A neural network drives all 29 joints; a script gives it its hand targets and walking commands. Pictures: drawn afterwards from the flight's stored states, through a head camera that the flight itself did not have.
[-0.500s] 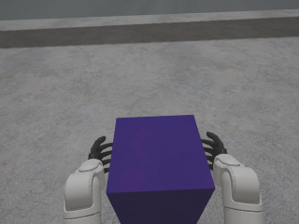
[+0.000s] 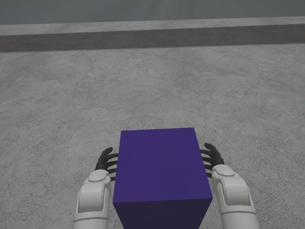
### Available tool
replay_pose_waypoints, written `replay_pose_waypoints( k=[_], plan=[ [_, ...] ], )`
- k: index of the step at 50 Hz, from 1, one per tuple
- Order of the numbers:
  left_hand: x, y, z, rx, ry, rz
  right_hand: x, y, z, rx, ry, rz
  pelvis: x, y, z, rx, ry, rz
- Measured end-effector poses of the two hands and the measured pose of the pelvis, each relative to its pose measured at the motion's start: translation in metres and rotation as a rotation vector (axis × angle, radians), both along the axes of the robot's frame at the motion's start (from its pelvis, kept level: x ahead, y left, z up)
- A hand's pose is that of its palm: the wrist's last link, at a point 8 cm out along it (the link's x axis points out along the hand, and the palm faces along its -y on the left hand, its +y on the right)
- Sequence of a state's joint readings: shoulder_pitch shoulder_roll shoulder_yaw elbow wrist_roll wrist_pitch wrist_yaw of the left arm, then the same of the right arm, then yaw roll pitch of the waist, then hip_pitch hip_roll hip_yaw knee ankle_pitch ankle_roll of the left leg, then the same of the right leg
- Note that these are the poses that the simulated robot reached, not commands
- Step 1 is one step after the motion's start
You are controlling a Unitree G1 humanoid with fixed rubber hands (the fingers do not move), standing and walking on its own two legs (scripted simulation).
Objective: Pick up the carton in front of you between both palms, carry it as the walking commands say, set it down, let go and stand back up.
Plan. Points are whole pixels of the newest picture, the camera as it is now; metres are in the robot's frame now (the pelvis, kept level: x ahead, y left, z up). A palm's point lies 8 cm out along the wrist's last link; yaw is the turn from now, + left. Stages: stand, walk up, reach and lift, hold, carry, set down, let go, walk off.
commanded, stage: carry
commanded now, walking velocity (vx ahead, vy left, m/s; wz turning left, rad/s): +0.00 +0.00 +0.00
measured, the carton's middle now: (159, 182) +0.29 +0.00 -0.03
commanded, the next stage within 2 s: hold in 0.50 s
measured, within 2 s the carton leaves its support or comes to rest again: neither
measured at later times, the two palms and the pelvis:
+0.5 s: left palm (102, 180) +0.26 +0.15 +0.04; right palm (218, 174) +0.27 -0.15 +0.04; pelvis -0.02 +0.00 +0.00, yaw +0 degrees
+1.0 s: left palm (108, 183) +0.25 +0.13 +0.05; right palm (233, 189) +0.22 -0.17 +0.06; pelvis -0.06 +0.01 +0.01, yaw -6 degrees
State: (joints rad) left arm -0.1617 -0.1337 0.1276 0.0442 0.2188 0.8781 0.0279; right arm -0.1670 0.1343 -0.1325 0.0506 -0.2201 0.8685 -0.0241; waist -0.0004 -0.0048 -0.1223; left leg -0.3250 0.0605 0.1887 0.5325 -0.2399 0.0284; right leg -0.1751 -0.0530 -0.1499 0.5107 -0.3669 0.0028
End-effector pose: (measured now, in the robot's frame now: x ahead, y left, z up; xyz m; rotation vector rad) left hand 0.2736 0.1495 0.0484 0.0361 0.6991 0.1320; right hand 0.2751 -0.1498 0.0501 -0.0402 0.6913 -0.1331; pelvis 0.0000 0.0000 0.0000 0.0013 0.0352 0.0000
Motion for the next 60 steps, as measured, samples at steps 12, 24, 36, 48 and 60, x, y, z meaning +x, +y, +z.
replay_pose_waypoints(
  k=[12,24,36,48,60],
  plan=[
    [0.003,0.000,-0.009,0.007,-0.049,-0.002,0.003,0.000,-0.009,-0.006,-0.049,0.007,-0.020,0.000,0.001,-0.003,0.004,0.001],
    [-0.009,-0.001,-0.006,0.004,-0.043,-0.002,-0.008,-0.002,-0.006,-0.003,-0.043,0.005,-0.024,-0.002,0.001,-0.003,0.004,0.003],
    [-0.022,-0.019,-0.002,0.005,-0.039,-0.061,-0.037,-0.018,0.000,-0.021,-0.037,-0.042,-0.039,-0.003,0.010,-0.005,-0.139,-0.051],
    [-0.025,-0.020,0.005,-0.009,-0.050,-0.095,-0.054,-0.019,0.007,-0.014,-0.047,-0.091,-0.055,0.008,0.008,-0.010,-0.179,-0.098],
    [-0.012,-0.022,0.010,-0.033,-0.056,-0.127,-0.054,-0.019,0.012,-0.008,-0.053,-0.146,-0.052,0.021,0.007,-0.012,-0.183,-0.143]
  ],
)
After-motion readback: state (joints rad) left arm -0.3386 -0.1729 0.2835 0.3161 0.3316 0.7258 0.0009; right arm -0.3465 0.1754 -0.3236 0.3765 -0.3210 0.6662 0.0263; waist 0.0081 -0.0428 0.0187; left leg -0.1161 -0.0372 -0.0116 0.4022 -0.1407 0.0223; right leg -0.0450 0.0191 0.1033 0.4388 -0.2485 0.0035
